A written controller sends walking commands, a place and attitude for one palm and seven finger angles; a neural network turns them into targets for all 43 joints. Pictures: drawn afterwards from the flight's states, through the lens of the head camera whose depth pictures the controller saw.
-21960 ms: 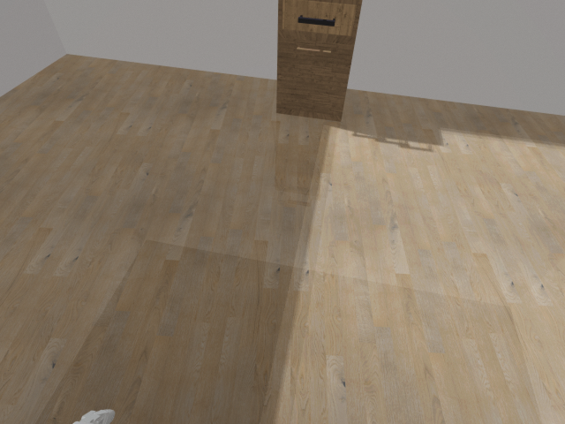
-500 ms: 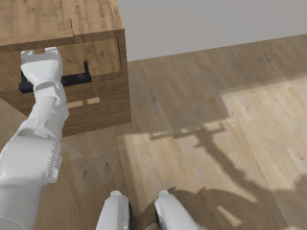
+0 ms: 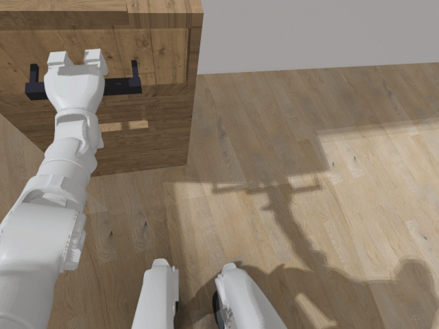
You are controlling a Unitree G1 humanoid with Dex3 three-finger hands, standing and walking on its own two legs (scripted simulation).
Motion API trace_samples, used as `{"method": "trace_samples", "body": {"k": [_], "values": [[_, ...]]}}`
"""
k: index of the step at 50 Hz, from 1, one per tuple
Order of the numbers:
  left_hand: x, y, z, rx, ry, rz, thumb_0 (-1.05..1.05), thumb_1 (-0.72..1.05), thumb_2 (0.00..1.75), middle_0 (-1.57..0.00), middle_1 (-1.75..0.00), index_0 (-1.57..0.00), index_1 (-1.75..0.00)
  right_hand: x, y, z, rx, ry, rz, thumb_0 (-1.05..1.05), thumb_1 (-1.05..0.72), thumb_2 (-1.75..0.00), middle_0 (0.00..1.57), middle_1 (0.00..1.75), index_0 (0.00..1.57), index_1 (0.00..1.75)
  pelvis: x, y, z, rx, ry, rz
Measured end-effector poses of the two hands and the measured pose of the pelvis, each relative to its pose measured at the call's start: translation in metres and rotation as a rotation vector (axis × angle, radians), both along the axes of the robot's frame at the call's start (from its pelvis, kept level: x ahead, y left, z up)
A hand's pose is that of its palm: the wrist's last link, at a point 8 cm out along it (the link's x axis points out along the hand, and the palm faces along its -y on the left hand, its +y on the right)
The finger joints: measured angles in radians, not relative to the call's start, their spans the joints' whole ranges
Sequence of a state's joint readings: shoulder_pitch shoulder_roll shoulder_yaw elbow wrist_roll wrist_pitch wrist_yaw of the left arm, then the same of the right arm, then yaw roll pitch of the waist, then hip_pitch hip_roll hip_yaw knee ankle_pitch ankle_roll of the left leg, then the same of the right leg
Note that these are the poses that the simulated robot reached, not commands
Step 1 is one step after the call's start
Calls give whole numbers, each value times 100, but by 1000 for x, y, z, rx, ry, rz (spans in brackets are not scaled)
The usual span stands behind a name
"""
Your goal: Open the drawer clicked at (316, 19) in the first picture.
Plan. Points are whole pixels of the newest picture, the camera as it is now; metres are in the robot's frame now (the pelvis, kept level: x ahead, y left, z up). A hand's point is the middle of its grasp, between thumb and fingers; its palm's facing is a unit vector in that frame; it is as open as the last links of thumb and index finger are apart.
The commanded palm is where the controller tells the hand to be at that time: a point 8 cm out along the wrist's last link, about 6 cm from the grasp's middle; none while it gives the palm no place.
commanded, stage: lower the fingers behind the handle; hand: left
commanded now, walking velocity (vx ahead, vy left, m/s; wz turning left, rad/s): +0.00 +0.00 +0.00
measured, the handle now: (86, 78) +0.58 +0.22 -0.02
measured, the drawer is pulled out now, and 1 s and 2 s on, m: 0.00 0.00 0.01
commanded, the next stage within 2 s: close the thumb around the handle in 0.80 s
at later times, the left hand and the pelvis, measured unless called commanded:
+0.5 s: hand (90, 107) +0.53 +0.21 -0.04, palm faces -0.04 -0.02 -1.00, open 13.8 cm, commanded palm +0.53 +0.18 +0.01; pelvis -0.01 -0.01 -0.03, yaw -1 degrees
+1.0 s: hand (85, 103) +0.53 +0.22 -0.04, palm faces -0.08 -0.02 -1.00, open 13.6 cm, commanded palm +0.54 +0.18 +0.01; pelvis +0.00 -0.01 -0.01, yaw -1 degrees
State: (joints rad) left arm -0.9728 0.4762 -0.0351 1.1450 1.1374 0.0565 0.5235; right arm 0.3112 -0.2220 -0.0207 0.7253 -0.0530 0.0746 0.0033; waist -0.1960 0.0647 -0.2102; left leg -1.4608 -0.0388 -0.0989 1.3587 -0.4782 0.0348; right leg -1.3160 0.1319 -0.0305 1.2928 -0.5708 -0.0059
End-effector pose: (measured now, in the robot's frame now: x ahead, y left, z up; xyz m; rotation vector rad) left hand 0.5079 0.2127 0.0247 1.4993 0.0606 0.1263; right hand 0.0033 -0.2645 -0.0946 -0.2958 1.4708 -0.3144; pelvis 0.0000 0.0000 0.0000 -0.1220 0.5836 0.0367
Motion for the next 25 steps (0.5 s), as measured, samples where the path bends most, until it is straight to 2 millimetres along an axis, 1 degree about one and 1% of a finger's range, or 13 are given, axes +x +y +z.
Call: {"method": "trace_samples", "body": {"k": [3, 8, 12, 16, 19, 23, 25], "values": [[8, -2, 9, 25, -9, 36, 0, -49, 30, -33, -120, -34, -122, 7, 6, -2, 18, -28, 2, 1, -91, -90, 20, 30, 20, 30, 1, -1, 1, -1, -2, 2], [11, -7, 18, 64, 60, 86, 0, -49, 30, -35, -121, -37, -126, 10, 16, -3, 62, -58, 3, 0, -91, -90, 20, 30, 20, 30, 2, -3, 7, 5, -19, -3], [11, -8, 21, 57, 119, 90, 0, -49, 30, -34, -121, -33, -124, 5, 17, -4, 74, -70, -2, 0, -90, -90, 20, 30, 20, 30, 2, -6, 7, 14, -29, -12], [11, -4, 20, 56, 135, 54, 0, -49, 30, -33, -120, -30, -122, -5, 12, -8, 61, -65, -7, 0, -90, -90, 20, 30, 20, 30, 0, -8, 0, 16, -27, -18], [9, -2, 13, 75, 139, 20, 0, -49, 30, -33, -120, -29, -122, -14, 5, -14, 48, -47, -9, 0, -90, -90, 20, 30, 20, 30, -4, -8, -8, 16, -19, -20], [5, -2, -13, 62, 150, -6, 0, -49, 30, -32, -120, -30, -122, -23, -3, -23, 28, -16, -11, 0, -90, -90, 20, 30, 20, 30, -8, -9, -20, 14, 3, -26], [4, -2, -14, 44, 83, -11, 0, -49, 30, -32, -120, -31, -121, -26, -5, -27, 24, 2, -8, 0, -90, -90, 20, 30, 20, 30, -10, -9, -26, 14, 13, -28]]}}
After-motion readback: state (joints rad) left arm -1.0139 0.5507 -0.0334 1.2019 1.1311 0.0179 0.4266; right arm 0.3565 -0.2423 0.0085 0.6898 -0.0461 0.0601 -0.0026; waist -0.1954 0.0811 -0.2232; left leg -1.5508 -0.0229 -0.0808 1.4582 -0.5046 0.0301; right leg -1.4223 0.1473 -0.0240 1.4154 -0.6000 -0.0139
